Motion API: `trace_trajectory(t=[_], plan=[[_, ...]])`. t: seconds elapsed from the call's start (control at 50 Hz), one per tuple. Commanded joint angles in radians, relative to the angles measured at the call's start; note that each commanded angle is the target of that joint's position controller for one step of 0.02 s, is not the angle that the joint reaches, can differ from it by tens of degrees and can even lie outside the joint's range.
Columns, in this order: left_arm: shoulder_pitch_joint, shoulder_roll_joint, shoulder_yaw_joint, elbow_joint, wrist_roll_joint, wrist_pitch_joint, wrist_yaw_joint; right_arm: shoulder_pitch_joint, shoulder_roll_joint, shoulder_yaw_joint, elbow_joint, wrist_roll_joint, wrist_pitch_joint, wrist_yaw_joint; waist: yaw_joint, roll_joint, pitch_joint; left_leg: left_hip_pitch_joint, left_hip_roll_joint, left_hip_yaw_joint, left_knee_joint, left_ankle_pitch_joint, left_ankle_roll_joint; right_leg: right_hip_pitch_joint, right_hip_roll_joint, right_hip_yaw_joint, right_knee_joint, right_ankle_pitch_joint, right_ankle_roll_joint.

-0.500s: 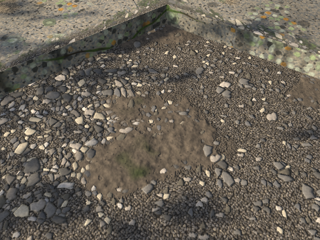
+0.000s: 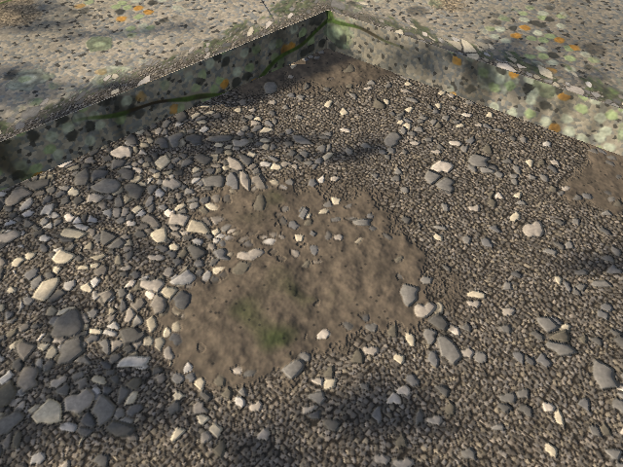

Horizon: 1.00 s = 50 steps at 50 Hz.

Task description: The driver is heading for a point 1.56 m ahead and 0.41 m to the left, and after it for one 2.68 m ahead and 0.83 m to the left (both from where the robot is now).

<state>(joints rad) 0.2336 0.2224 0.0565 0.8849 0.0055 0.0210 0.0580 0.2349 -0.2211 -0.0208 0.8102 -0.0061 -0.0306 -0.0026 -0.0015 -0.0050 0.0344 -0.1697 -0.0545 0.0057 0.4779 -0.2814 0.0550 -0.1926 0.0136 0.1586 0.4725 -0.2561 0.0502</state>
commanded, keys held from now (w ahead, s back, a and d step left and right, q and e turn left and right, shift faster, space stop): no key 0.18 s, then w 0.82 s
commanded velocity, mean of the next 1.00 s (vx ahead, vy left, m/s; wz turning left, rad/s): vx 0.29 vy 0.00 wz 0.00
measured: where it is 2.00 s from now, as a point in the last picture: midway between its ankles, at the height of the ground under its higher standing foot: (349, 387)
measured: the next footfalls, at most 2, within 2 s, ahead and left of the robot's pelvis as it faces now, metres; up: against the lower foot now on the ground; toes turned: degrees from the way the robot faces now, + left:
right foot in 0.56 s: +0.15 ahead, -0.17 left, +0.00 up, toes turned -1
left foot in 1.06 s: +0.51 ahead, +0.06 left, +0.00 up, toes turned +2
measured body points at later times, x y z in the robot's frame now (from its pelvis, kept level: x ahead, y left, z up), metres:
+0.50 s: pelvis +0.05 -0.04 +0.01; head +0.06 -0.05 +0.46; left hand +0.16 +0.24 -0.11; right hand +0.05 -0.32 -0.14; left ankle -0.02 +0.08 -0.74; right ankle +0.10 -0.17 -0.72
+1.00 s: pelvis +0.28 -0.06 -0.01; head +0.32 -0.07 +0.44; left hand +0.21 +0.20 -0.14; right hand +0.52 -0.28 -0.10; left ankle +0.47 +0.06 -0.72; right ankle +0.11 -0.17 -0.74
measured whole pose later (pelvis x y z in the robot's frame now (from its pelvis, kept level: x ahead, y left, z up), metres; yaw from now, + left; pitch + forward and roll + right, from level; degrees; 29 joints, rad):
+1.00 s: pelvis +0.28 -0.06 -0.01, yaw +0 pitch +2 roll -1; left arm 0.44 0.24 0.03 1.03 -0.01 -0.07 0.01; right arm 0.00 -0.25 -0.02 0.76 0.02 -0.09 0.05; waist 0.09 0.04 0.03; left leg -0.60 0.05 0.02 0.52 0.03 0.05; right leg 0.17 0.05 -0.03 0.15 -0.35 -0.03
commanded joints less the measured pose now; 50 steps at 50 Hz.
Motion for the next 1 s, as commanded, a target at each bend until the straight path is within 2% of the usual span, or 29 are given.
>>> trace_trajectory(t=[0.02, 0.18, 0.2, 0.22, 0.24, 0.26, 0.28, 0.3, 0.32, 0.34, 0.38, 0.42, 0.46, 0.5, 0.52, 0.54, 0.56, 0.58, 0.6, 0.62, 0.66, 0.68, 0.72, 0.76, 0.86, 0.9, 0.94, 0.98, 1.0], plan=[[0.013, 0.106, 0.022, -0.017, -0.001, -0.012, 0.005, 0.006, -0.112, -0.025, -0.031, 0.001, -0.010, -0.004, -0.002, 0.013, -0.016, -0.023, 0.112, -0.122, -0.126, 0.140, 0.017, 0.015, -0.032, 0.017, -0.042, 0.190, -0.010], [0.023, 0.109, 0.018, 0.060, -0.004, -0.016, 0.008, 0.021, -0.120, -0.022, 0.033, 0.004, -0.004, -0.008, -0.005, 0.014, -0.008, -0.007, 0.109, -0.122, -0.141, 0.159, 0.019, 0.013, -0.032, 0.006, -0.059, 0.187, -0.008], [0.037, 0.097, 0.015, 0.075, -0.004, -0.015, 0.009, 0.036, -0.117, -0.021, 0.047, 0.003, -0.003, -0.010, -0.006, 0.023, -0.030, 0.003, 0.106, -0.125, -0.161, 0.046, 0.022, 0.019, -0.018, -0.013, -0.053, 0.120, -0.010], [0.032, 0.091, 0.013, 0.081, -0.008, -0.015, 0.009, 0.041, -0.128, -0.023, 0.056, 0.006, 0.000, -0.014, -0.012, 0.043, -0.015, -0.004, 0.110, -0.149, -0.192, -0.135, 0.037, -0.007, 0.003, -0.042, -0.023, 0.025, -0.013], [0.013, 0.095, 0.014, 0.076, -0.013, -0.018, 0.009, 0.051, -0.168, -0.035, 0.060, 0.013, 0.004, -0.019, -0.026, 0.092, 0.011, -0.001, 0.146, -0.217, -0.237, -0.322, 0.074, -0.080, 0.034, -0.089, 0.056, -0.097, -0.017], [-0.024, 0.102, 0.013, 0.055, -0.017, -0.029, 0.006, 0.070, -0.204, -0.045, 0.066, 0.019, 0.005, -0.023, -0.039, 0.142, 0.051, 0.007, 0.237, -0.340, -0.302, -0.468, 0.128, -0.183, 0.031, -0.119, 0.134, -0.160, -0.025], [-0.075, 0.113, 0.011, 0.029, -0.021, -0.047, -0.001, 0.088, -0.228, -0.053, 0.069, 0.021, 0.001, -0.029, -0.058, 0.160, 0.099, -0.010, 0.330, -0.457, -0.361, -0.508, 0.183, -0.260, -0.010, -0.120, 0.225, -0.171, -0.033], [-0.112, 0.123, 0.013, 0.013, -0.028, -0.064, -0.010, 0.111, -0.233, -0.057, 0.075, 0.013, -0.009, -0.032, -0.071, 0.153, 0.130, 0.011, 0.384, -0.526, -0.394, -0.463, 0.222, -0.350, -0.049, -0.096, 0.335, -0.211, -0.042], [-0.105, 0.128, 0.018, 0.015, -0.032, -0.077, -0.019, 0.117, -0.223, -0.056, 0.076, 0.010, -0.020, -0.032, -0.062, 0.127, 0.132, 0.067, 0.405, -0.540, -0.395, -0.400, 0.238, -0.432, -0.079, -0.082, 0.417, -0.230, -0.050], [-0.083, 0.127, 0.020, 0.025, -0.034, -0.087, -0.029, 0.113, -0.207, -0.053, 0.073, 0.016, -0.027, -0.031, -0.051, 0.097, 0.116, 0.125, 0.398, -0.516, -0.390, -0.347, 0.232, -0.482, -0.100, -0.081, 0.442, -0.220, -0.059], [-0.097, 0.116, 0.018, 0.031, -0.034, -0.108, -0.045, 0.097, -0.197, -0.053, 0.063, 0.028, -0.030, -0.028, -0.048, 0.067, 0.087, 0.160, 0.338, -0.391, -0.384, -0.211, 0.188, -0.457, -0.109, -0.113, 0.344, -0.158, -0.065], [-0.120, 0.084, 0.008, 0.032, -0.028, -0.121, -0.057, 0.107, -0.212, -0.057, 0.067, 0.030, -0.026, -0.024, -0.052, 0.085, 0.049, 0.117, 0.275, -0.273, -0.362, -0.102, 0.166, -0.332, -0.079, -0.162, 0.223, -0.087, -0.051], [-0.107, 0.082, 0.004, 0.039, -0.033, -0.124, -0.066, 0.111, -0.231, -0.063, 0.073, 0.035, -0.018, -0.019, -0.037, 0.110, 0.036, 0.025, 0.252, -0.217, -0.339, -0.084, 0.163, -0.186, -0.046, -0.204, 0.121, -0.014, -0.039], [-0.032, 0.101, 0.010, 0.067, -0.036, -0.120, -0.067, 0.093, -0.231, -0.061, 0.073, 0.042, -0.015, -0.013, 0.015, 0.100, 0.027, -0.100, 0.240, -0.190, -0.277, -0.109, 0.141, -0.001, -0.014, -0.235, 0.035, 0.095, -0.041], [0.032, 0.122, 0.020, 0.090, -0.037, -0.115, -0.063, 0.090, -0.212, -0.053, 0.072, 0.038, -0.016, -0.010, 0.048, 0.092, 0.011, -0.155, 0.225, -0.179, -0.223, -0.116, 0.123, 0.095, 0.000, -0.237, 0.025, 0.081, -0.048], [0.121, 0.156, 0.034, 0.112, -0.045, -0.114, -0.055, 0.082, -0.174, -0.038, 0.069, 0.029, -0.021, -0.006, 0.097, 0.070, -0.017, -0.223, 0.190, -0.139, -0.102, -0.075, 0.089, 0.220, -0.021, -0.194, -0.007, 0.044, -0.073], [0.243, 0.241, 0.055, 0.128, -0.037, -0.116, -0.045, 0.057, -0.093, -0.011, 0.043, 0.009, -0.030, 0.002, 0.144, -0.123, -0.071, -0.336, 0.093, -0.021, 0.268, -0.102, 0.017, 0.334, -0.231, 0.093, -0.134, -0.118, -0.146], [0.317, 0.343, 0.068, 0.135, -0.017, -0.123, -0.058, 0.065, -0.063, -0.005, -0.010, 0.021, -0.052, -0.002, 0.124, -0.296, -0.115, -0.561, -0.020, -0.025, 0.550, -0.302, -0.012, 0.420, -0.421, 0.556, -0.295, -0.346, -0.308], [0.236, 0.270, 0.047, 0.126, -0.011, -0.138, -0.068, 0.058, -0.155, -0.025, -0.009, 0.055, -0.065, -0.005, 0.095, -0.173, -0.043, -0.645, 0.055, -0.114, 0.703, -0.266, 0.008, 0.339, -0.441, 0.592, -0.328, -0.505, -0.340], [0.143, 0.200, 0.025, 0.094, -0.017, -0.147, -0.074, 0.041, -0.195, -0.034, -0.013, 0.065, -0.073, 0.001, 0.065, -0.140, 0.037, -0.683, 0.108, -0.117, 0.721, -0.153, 0.030, 0.277, -0.387, 0.455, -0.333, -0.453, -0.296], [0.043, 0.147, 0.003, 0.062, -0.011, -0.145, -0.083, 0.037, -0.190, -0.042, 0.006, 0.036, -0.075, 0.002, 0.021, -0.101, 0.054, -0.618, 0.168, -0.095, 0.649, 0.010, 0.024, 0.194, -0.286, 0.232, -0.343, -0.182, -0.229], [0.042, 0.125, -0.005, 0.063, -0.006, -0.139, -0.083, 0.033, -0.182, -0.044, 0.009, 0.028, -0.070, 0.009, 0.012, -0.103, 0.052, -0.571, 0.185, -0.084, 0.612, 0.064, 0.013, 0.160, -0.249, 0.145, -0.353, -0.069, -0.207], [0.091, 0.135, -0.005, 0.079, -0.004, -0.134, -0.076, 0.023, -0.147, -0.039, 0.009, 0.022, -0.060, 0.017, 0.014, -0.091, 0.040, -0.556, 0.186, -0.047, 0.575, 0.142, -0.016, 0.149, -0.216, 0.048, -0.362, 0.117, -0.215], [0.125, 0.152, -0.005, 0.090, -0.003, -0.130, -0.066, -0.037, -0.133, -0.036, -0.016, 0.018, -0.053, 0.015, 0.025, -0.063, 0.048, -0.584, 0.185, -0.032, 0.492, 0.201, -0.044, 0.148, -0.209, -0.001, -0.370, 0.241, -0.234], [0.182, 0.174, -0.007, 0.100, -0.011, -0.121, -0.047, -0.238, -0.091, -0.016, -0.085, 0.023, -0.060, 0.024, 0.076, -0.059, 0.080, -0.502, 0.140, 0.019, 0.165, 0.376, -0.059, 0.124, -0.183, -0.089, -0.402, 0.302, -0.224], [0.220, 0.177, -0.006, 0.114, -0.018, -0.115, -0.046, -0.290, -0.089, -0.012, -0.104, 0.028, -0.063, 0.033, 0.085, -0.052, 0.097, -0.496, 0.126, 0.016, 0.098, 0.389, -0.047, 0.171, -0.207, -0.092, -0.394, 0.310, -0.227], [0.231, 0.181, -0.001, 0.122, -0.023, -0.106, -0.043, -0.323, -0.097, -0.012, -0.124, 0.030, -0.069, 0.045, 0.074, -0.054, 0.104, -0.506, 0.123, 0.000, 0.054, 0.362, -0.023, 0.245, -0.242, -0.093, -0.363, 0.358, -0.223], [0.219, 0.194, 0.007, 0.118, -0.023, -0.095, -0.040, -0.315, -0.119, -0.018, -0.130, 0.029, -0.074, 0.056, 0.045, -0.060, 0.079, -0.474, 0.110, 0.000, 0.031, 0.299, 0.006, 0.316, -0.269, -0.095, -0.302, 0.470, -0.209], [0.204, 0.207, 0.012, 0.111, -0.019, -0.090, -0.039, -0.278, -0.139, -0.027, -0.123, 0.028, -0.075, 0.057, 0.017, -0.075, 0.044, -0.408, 0.087, 0.015, 0.032, 0.258, 0.022, 0.337, -0.272, -0.099, -0.247, 0.617, -0.199]])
